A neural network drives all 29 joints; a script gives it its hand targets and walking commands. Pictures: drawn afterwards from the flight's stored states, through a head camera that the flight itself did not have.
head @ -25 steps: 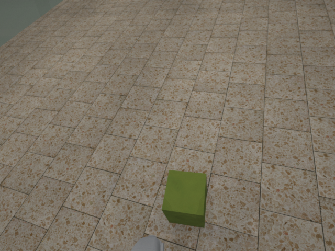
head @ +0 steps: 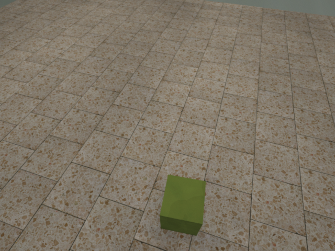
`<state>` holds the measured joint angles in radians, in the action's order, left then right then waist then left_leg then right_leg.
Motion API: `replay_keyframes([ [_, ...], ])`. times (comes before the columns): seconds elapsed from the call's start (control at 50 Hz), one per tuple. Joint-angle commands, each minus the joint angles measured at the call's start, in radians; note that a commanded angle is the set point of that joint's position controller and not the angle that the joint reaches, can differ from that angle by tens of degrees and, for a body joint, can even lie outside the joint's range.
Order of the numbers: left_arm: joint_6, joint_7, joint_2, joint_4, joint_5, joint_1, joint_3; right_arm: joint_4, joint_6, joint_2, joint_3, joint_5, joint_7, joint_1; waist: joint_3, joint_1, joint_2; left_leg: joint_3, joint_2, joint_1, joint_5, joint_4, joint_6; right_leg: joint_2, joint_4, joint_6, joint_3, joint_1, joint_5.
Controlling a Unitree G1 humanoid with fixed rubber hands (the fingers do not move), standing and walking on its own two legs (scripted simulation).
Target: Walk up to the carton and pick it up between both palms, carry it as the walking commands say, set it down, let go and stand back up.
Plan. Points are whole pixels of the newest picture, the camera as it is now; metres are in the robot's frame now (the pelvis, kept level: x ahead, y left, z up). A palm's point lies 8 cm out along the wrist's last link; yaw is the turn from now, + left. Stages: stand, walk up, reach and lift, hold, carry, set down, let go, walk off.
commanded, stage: walk up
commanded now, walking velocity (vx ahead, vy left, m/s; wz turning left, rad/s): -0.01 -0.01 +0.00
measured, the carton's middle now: (182, 205) +0.43 -0.06 -0.65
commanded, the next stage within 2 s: none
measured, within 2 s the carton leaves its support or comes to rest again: neither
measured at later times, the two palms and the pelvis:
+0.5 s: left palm out of the picture +0.01 +0.19 -0.14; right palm out of the picture +0.00 -0.26 -0.15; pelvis +0.00 -0.03 +0.00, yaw +0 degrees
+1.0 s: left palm out of the picture +0.03 +0.19 -0.12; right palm out of the picture -0.02 -0.31 -0.16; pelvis -0.01 -0.06 +0.00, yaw -7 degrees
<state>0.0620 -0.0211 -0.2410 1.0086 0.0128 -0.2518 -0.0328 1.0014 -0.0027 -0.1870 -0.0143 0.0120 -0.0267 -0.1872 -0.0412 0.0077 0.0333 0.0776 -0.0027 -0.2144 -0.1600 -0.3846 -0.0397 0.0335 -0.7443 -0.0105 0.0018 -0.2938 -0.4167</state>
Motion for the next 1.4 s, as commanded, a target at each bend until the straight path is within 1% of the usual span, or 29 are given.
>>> replay_keyframes([
  [0.0, -0.008, -0.006, -0.043, -0.016, -0.001, -0.038, -0.008, -0.01, -0.012, -0.146, -0.024, 0.0, -0.009, -0.049, 0.043, -0.01, -0.138, -0.251, 0.254, 0.084, 0.166, 0.16, -0.099, 0.001, 0.08, 0.002, -0.006, 0.002, -0.012],
  [0.06, -0.019, -0.009, -0.027, 0.0, -0.002, -0.051, 0.0, -0.022, -0.006, -0.162, -0.036, -0.007, -0.007, -0.005, -0.025, 0.01, -0.084, -0.28, 0.262, -0.002, 0.016, 0.178, -0.098, 0.002, 0.237, 0.007, -0.013, 0.047, 0.083],
  [0.08, -0.035, -0.007, 0.017, 0.019, -0.005, -0.119, 0.017, -0.018, 0.002, -0.129, -0.038, -0.01, 0.001, 0.007, -0.005, 0.038, -0.19, -0.204, 0.223, 0.021, 0.014, 0.146, -0.076, 0.001, 0.346, 0.009, 0.026, 0.096, 0.18],
  [0.16, -0.073, -0.004, -0.061, 0.02, 0.007, -0.068, -0.004, 0.018, 0.008, -0.064, -0.015, -0.017, 0.002, -0.034, 0.009, 0.001, 0.113, -0.079, 0.063, 0.035, -0.02, 0.056, 0.016, 0.133, 0.52, 0.072, -0.147, 0.109, 0.187],
  [0.2, -0.087, -0.007, -0.022, 0.025, -0.002, -0.02, 0.013, 0.023, 0.004, -0.073, -0.025, -0.006, 0.001, -0.053, 0.021, -0.035, 0.106, -0.092, 0.094, 0.099, 0.062, 0.035, 0.002, 0.12, 0.499, 0.066, -0.109, 0.087, 0.299],
  [0.24, -0.085, -0.015, -0.03, 0.044, -0.001, -0.036, 0.015, 0.041, 0.001, -0.084, -0.033, -0.006, 0.001, -0.067, -0.001, -0.03, -0.015, -0.085, 0.11, 0.109, 0.115, 0.05, 0.003, 0.105, 0.462, 0.059, -0.056, 0.115, 0.355],
  [0.4, -0.082, -0.021, 0.0, 0.067, 0.004, -0.062, 0.002, 0.115, 0.007, -0.033, -0.02, -0.011, -0.003, -0.084, -0.063, -0.012, 0.017, -0.079, 0.092, 0.067, 0.03, 0.039, 0.006, 0.121, 0.501, 0.064, -0.082, 0.113, 0.286],
  [0.5, -0.085, -0.017, 0.021, 0.071, 0.005, -0.095, 0.005, 0.146, 0.001, -0.025, -0.025, -0.007, -0.008, -0.131, -0.027, -0.01, -0.104, -0.087, 0.098, 0.072, 0.061, 0.056, 0.011, 0.097, 0.474, 0.056, -0.053, 0.137, 0.288],
  [0.56, -0.079, -0.019, 0.009, 0.09, 0.01, -0.087, 0.002, 0.143, -0.002, -0.025, -0.017, -0.005, -0.007, -0.104, -0.025, -0.003, 0.039, -0.081, 0.118, 0.08, 0.098, 0.038, 0.022, 0.091, 0.47, 0.054, -0.04, 0.111, 0.268],
  [0.6, -0.063, -0.035, -0.006, 0.095, 0.004, -0.089, 0.004, 0.138, 0.012, -0.033, -0.018, 0.005, -0.012, -0.124, -0.101, -0.025, -0.064, -0.053, 0.104, 0.03, 0.015, 0.008, 0.035, 0.101, 0.464, 0.06, -0.055, 0.05, 0.195],
  [0.64, -0.039, -0.015, -0.075, 0.04, 0.009, 0.024, -0.033, 0.104, 0.015, -0.092, -0.039, 0.018, -0.029, -0.16, -0.097, -0.044, 0.074, -0.069, 0.15, 0.056, -0.141, -0.03, 0.034, 0.072, 0.395, 0.074, -0.09, -0.083, 0.029],
  [0.7, -0.045, -0.014, 0.03, 0.003, -0.003, -0.044, -0.03, 0.072, 0.004, -0.14, -0.054, 0.029, -0.049, -0.201, 0.034, -0.057, -0.239, -0.317, 0.403, 0.074, 0.097, 0.101, -0.113, -0.043, -0.051, 0.022, 0.034, -0.138, 0.002],
  [0.74, -0.045, -0.009, 0.023, 0.013, 0.0, -0.052, -0.028, 0.042, 0.005, -0.119, -0.038, 0.034, -0.055, -0.119, 0.03, -0.02, -0.173, -0.254, 0.422, -0.052, 0.251, 0.08, -0.151, -0.011, -0.229, 0.022, -0.006, -0.088, -0.118],
  [0.76, -0.041, -0.006, 0.014, 0.002, -0.003, -0.079, -0.031, 0.027, 0.004, -0.141, -0.047, 0.037, -0.055, -0.098, 0.064, -0.027, -0.204, -0.229, 0.422, -0.008, 0.177, 0.076, -0.129, 0.012, -0.207, 0.012, -0.028, -0.087, -0.123],
  [0.82, -0.048, -0.009, 0.036, 0.001, 0.016, -0.128, -0.007, 0.026, 0.046, -0.139, -0.056, 0.014, -0.033, 0.002, -0.008, 0.057, -0.228, -0.001, 0.168, -0.198, -0.16, -0.028, -0.014, -0.011, 0.27, 0.029, 0.028, 0.142, 0.144],
  [0.84, -0.056, -0.011, -0.035, 0.02, 0.024, -0.171, -0.032, 0.029, 0.051, -0.1, -0.037, 0.012, -0.026, -0.047, -0.02, 0.069, -0.035, 0.045, 0.095, -0.23, -0.205, -0.171, 0.024, 0.058, 0.398, 0.036, -0.054, 0.193, 0.135],
  [0.86, -0.058, -0.022, -0.13, -0.006, 0.034, -0.203, -0.045, 0.001, 0.054, -0.061, -0.023, 0.021, -0.019, -0.117, -0.068, 0.055, 0.147, 0.034, 0.053, -0.376, -0.35, -0.396, 0.082, 0.315, 0.471, 0.069, -0.359, 0.17, 0.185],
  [0.88, -0.056, -0.033, -0.173, -0.021, 0.03, -0.169, -0.048, -0.014, 0.074, -0.021, -0.025, 0.019, -0.02, -0.127, -0.062, 0.055, 0.189, -0.08, 0.055, -0.31, -0.377, -0.456, 0.115, 0.46, 0.569, 0.137, -0.562, -0.021, 0.231],
  [0.96, -0.067, -0.039, -0.117, -0.083, 0.019, -0.013, -0.034, 0.015, 0.074, -0.109, -0.043, 0.02, 0.01, -0.098, -0.061, 0.011, 0.122, -0.095, 0.074, -0.271, -0.152, -0.545, 0.088, 0.257, 0.507, 0.12, -0.309, 0.012, 0.214],
  [1.02, -0.083, -0.03, -0.119, -0.048, 0.012, -0.107, -0.037, 0.026, 0.069, -0.126, -0.056, 0.028, 0.024, -0.123, 0.039, 0.013, 0.082, -0.104, 0.06, -0.278, -0.11, -0.561, 0.105, 0.242, 0.44, 0.076, -0.211, 0.153, 0.464],
  [1.06, -0.071, -0.036, -0.119, -0.051, 0.018, -0.099, -0.056, 0.018, 0.068, -0.115, -0.05, 0.017, 0.023, -0.053, 0.05, 0.036, 0.141, -0.081, 0.049, -0.295, -0.189, -0.488, 0.11, 0.24, 0.434, 0.129, -0.183, 0.197, 0.433],
  [1.12, -0.067, -0.036, -0.142, -0.022, 0.022, -0.179, -0.053, -0.027, 0.082, -0.118, -0.047, 0.012, 0.032, -0.011, 0.036, 0.058, 0.077, -0.104, 0.037, -0.268, -0.219, -0.437, 0.121, 0.273, 0.417, 0.142, -0.257, 0.212, 0.49],
  [1.18, -0.052, -0.049, -0.202, -0.012, 0.024, -0.2, -0.075, -0.067, 0.085, -0.142, -0.047, 0.01, 0.049, 0.061, 0.012, 0.082, 0.191, -0.087, 0.046, -0.33, -0.246, -0.428, 0.11, 0.297, 0.436, 0.141, -0.277, 0.253, 0.447],
  [1.22, -0.042, -0.045, -0.169, -0.026, 0.024, -0.158, -0.071, -0.071, 0.088, -0.116, -0.035, -0.003, 0.049, 0.047, -0.034, 0.069, 0.175, -0.069, 0.042, -0.25, -0.25, -0.364, 0.094, 0.286, 0.46, 0.128, -0.254, 0.146, 0.362],
  [1.24, -0.045, -0.042, -0.179, -0.057, 0.019, -0.083, -0.082, -0.073, 0.077, -0.107, -0.013, -0.008, 0.052, -0.003, -0.015, 0.013, 0.199, -0.092, 0.06, -0.161, -0.242, -0.224, 0.071, 0.302, 0.429, 0.127, -0.237, 0.119, 0.478],
  [1.26, -0.045, -0.029, -0.165, -0.068, 0.017, -0.065, -0.065, -0.054, 0.06, -0.095, -0.019, -0.013, 0.042, -0.042, 0.026, 0.018, 0.212, -0.021, 0.027, -0.056, -0.168, -0.177, 0.082, 0.223, 0.407, 0.109, -0.153, 0.048, 0.484],
  [1.32, -0.049, -0.018, -0.132, -0.045, 0.018, -0.099, -0.031, -0.016, 0.048, -0.152, -0.033, -0.008, 0.027, -0.146, 0.044, -0.042, 0.121, 0.048, 0.019, 0.221, -0.014, 0.029, 0.065, 0.124, 0.242, 0.062, -0.097, -0.091, 0.464],
  [1.36, -0.034, -0.025, -0.046, -0.11, 0.013, -0.066, -0.008, -0.034, 0.034, -0.282, -0.061, 0.007, 0.019, -0.123, 0.064, -0.018, -0.278, -0.31, 0.334, 0.151, 0.155, 0.17, -0.029, -0.011, -0.011, 0.003, 0.017, -0.215, -0.126],
  [1.38, -0.024, -0.032, -0.079, -0.129, 0.003, -0.055, -0.019, -0.062, 0.035, -0.262, -0.057, 0.011, 0.016, -0.086, 0.06, -0.04, -0.321, -0.284, 0.347, 0.076, 0.101, 0.168, -0.119, 0.012, -0.174, 0.017, -0.005, -0.188, -0.154],
])
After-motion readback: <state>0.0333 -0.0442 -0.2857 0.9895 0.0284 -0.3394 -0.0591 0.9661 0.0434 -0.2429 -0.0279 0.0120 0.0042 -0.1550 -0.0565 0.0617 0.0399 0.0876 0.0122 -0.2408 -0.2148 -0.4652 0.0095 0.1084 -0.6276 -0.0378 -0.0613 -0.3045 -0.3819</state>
